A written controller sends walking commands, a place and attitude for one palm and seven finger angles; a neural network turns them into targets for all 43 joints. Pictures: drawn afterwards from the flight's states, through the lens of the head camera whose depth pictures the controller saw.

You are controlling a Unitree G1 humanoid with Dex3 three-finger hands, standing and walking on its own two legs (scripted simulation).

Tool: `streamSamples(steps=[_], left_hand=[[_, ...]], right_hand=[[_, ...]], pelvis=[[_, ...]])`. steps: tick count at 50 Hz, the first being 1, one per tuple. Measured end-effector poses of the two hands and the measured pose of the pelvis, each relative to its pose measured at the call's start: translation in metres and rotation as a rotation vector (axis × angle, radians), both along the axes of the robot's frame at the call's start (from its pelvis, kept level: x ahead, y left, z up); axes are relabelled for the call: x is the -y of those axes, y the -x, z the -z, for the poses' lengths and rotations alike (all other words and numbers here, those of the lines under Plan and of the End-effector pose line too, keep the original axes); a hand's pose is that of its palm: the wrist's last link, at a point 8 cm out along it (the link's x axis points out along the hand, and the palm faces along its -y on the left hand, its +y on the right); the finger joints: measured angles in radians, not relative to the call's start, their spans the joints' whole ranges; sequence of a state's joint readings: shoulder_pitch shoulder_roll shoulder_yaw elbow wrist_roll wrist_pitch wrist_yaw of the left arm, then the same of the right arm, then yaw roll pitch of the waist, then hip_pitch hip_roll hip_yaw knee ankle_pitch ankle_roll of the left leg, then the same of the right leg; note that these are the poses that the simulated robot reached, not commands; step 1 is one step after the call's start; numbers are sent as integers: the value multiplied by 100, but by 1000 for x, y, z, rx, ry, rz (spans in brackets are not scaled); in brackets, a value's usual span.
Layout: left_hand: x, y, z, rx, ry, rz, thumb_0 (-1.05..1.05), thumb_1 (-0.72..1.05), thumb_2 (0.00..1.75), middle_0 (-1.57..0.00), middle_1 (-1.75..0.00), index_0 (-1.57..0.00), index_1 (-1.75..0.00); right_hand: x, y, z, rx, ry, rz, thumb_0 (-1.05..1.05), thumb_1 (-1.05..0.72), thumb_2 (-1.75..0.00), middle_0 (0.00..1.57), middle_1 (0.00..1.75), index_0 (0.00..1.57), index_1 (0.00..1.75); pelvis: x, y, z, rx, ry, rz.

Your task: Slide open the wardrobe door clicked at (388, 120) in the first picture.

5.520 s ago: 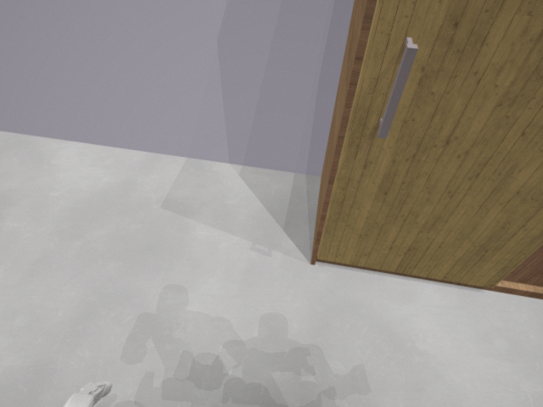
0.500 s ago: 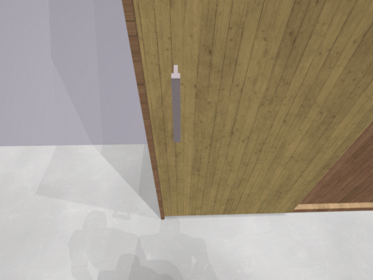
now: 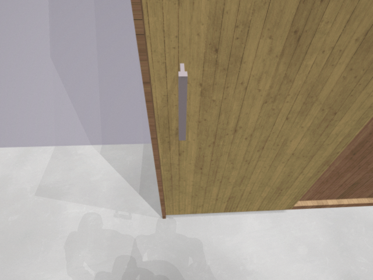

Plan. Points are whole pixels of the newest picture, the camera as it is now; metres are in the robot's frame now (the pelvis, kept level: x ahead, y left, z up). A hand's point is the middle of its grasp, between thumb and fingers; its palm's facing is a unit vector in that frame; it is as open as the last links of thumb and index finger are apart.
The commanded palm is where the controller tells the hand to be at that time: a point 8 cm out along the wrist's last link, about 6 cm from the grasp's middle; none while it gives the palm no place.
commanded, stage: look again from close up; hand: left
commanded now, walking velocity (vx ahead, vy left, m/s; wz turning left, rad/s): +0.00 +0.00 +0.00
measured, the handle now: (182, 105) +0.53 +0.05 +0.08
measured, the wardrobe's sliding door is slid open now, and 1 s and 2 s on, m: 0.00 0.00 0.00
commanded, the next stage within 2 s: raise the hand with hooked fingers in 1.20 s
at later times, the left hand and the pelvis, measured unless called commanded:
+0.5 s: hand out of the picture +0.02 +0.19 -0.17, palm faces +0.00 -0.98 -0.22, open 7.4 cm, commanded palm none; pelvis +0.01 +0.01 -0.01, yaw +0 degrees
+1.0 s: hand out of the picture +0.03 +0.16 -0.18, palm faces +0.02 -0.98 -0.20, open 7.3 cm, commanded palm none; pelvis +0.02 -0.01 -0.01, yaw +0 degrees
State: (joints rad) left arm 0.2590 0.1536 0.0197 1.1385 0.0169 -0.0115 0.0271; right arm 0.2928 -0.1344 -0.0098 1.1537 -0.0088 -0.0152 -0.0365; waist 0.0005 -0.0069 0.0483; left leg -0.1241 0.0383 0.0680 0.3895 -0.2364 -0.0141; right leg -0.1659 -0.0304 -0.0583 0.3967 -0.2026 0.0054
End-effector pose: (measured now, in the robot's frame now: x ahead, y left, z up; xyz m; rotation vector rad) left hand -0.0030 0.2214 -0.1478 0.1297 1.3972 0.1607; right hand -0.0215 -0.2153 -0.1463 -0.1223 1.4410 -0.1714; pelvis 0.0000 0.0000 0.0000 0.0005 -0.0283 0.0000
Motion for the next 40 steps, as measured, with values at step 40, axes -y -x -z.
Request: streamSamples(steps=[40], left_hand=[[2,-24,-1,13,-22,29,1,92,90,-20,-30,-20,-30]], right_hand=[[6,-35,10,42,-21,-44,1,-91,-90,20,30,20,30]], pelvis=[[6,-17,5,-19,-10,2]])
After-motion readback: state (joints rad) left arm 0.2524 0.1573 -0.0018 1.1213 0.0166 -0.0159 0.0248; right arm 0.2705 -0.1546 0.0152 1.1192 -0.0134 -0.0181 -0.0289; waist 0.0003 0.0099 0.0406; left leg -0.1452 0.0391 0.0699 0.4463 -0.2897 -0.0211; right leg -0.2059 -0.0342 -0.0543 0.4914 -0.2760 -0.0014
